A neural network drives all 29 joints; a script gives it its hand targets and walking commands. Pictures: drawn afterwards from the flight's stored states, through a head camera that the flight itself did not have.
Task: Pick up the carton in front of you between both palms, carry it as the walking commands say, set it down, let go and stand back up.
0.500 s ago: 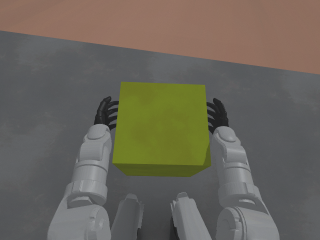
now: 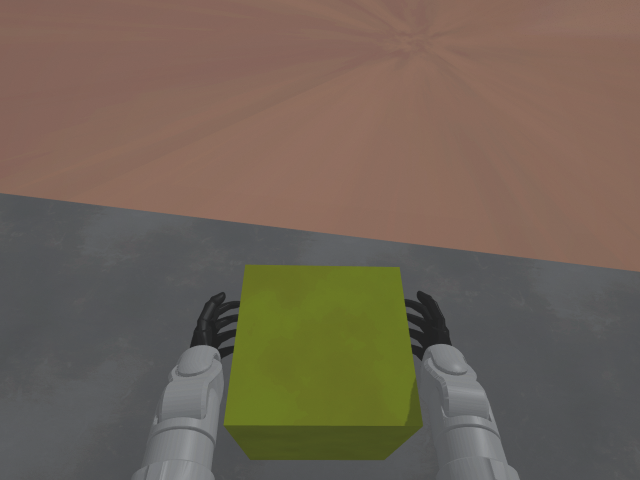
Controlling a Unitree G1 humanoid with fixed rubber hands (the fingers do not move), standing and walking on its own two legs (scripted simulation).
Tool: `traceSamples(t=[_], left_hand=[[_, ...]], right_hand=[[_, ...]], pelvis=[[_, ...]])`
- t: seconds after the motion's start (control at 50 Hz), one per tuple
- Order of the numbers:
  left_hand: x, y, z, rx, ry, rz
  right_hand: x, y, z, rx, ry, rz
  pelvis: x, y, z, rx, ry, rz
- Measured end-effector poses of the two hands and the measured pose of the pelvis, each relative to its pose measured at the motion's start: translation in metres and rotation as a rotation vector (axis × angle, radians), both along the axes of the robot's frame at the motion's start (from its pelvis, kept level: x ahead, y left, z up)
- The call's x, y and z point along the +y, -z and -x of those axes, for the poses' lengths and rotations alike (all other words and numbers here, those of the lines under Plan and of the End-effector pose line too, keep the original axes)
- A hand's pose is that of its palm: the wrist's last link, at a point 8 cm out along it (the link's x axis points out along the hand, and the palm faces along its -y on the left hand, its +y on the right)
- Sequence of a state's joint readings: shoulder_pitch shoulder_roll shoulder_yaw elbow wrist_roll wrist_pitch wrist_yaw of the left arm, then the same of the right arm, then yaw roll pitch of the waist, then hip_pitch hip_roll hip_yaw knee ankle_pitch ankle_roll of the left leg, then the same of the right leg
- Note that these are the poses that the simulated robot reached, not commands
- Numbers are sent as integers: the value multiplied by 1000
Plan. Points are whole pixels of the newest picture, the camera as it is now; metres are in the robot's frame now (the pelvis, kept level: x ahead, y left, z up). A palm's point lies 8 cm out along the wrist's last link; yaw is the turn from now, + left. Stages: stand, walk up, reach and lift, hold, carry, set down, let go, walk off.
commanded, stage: reach and lift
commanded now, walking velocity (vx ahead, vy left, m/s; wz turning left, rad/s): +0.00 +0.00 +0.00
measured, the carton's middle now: (320, 369) +0.32 +0.00 -0.09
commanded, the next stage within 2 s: hold in 1.22 s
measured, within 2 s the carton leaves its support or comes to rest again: neither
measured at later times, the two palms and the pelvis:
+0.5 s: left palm (188, 344) +0.29 +0.15 +0.06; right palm (454, 338) +0.29 -0.15 +0.06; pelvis -0.01 +0.00 +0.03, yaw +0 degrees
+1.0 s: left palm (188, 333) +0.30 +0.15 +0.07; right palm (455, 328) +0.30 -0.15 +0.07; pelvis +0.01 +0.00 +0.04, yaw +0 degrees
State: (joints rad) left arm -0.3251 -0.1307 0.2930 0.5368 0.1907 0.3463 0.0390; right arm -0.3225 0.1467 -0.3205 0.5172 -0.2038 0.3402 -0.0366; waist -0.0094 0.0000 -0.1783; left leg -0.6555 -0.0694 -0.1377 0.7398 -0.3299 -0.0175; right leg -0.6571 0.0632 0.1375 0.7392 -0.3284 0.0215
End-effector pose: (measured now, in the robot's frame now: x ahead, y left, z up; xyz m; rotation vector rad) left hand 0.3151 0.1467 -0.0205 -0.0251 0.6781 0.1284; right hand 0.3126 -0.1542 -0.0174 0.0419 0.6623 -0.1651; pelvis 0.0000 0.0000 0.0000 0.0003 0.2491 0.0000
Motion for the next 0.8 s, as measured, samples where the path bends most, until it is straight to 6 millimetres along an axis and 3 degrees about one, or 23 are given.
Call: traceSamples(t=[0.18,0.28,0.54,0.8], left_hand=[[0,-52,14,-24,0,-15],[0,-71,19,-17,14,-33],[1,-78,26,1,9,-27],[1,-84,20,-3,21,-38]], right_hand=[[0,-53,10,-23,-24,16],[0,-72,15,-16,-41,36],[1,-78,21,1,-43,29],[1,-84,16,-2,-46,39]], pelvis=[[-1,-25,-11,-167,3,0],[-2,-31,-9,-246,3,1],[-2,-31,7,-310,2,1],[-1,-34,1,-320,3,1]])
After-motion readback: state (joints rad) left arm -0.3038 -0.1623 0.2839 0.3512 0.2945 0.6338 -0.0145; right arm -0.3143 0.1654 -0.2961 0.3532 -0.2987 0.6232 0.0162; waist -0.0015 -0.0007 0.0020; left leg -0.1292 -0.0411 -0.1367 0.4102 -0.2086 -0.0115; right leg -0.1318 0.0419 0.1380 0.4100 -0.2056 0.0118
